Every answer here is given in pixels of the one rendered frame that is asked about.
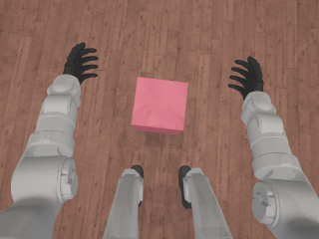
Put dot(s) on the robot right hand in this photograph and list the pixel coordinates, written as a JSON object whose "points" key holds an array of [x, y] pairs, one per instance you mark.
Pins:
{"points": [[253, 82]]}

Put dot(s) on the robot left hand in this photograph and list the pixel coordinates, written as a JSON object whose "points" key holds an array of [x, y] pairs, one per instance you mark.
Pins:
{"points": [[75, 61]]}

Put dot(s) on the right robot forearm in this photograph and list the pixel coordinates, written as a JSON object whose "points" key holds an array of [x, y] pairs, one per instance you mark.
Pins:
{"points": [[272, 156]]}

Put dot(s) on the left robot forearm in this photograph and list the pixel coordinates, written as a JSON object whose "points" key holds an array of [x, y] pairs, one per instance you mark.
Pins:
{"points": [[54, 132]]}

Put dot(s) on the robot foot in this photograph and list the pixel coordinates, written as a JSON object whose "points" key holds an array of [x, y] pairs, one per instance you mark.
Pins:
{"points": [[140, 171], [181, 175]]}

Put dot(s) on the left robot upper arm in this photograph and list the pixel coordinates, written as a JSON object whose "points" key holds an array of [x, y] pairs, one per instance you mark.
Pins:
{"points": [[41, 185]]}

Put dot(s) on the carton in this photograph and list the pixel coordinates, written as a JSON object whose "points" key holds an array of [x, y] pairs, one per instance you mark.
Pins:
{"points": [[159, 106]]}

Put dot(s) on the right robot upper arm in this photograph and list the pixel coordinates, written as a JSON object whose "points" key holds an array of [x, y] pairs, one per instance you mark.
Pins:
{"points": [[289, 208]]}

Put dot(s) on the robot right foot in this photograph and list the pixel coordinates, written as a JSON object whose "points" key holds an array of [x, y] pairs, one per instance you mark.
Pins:
{"points": [[181, 175]]}

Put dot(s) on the robot left foot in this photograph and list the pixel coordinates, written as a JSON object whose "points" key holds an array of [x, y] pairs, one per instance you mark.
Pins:
{"points": [[140, 171]]}

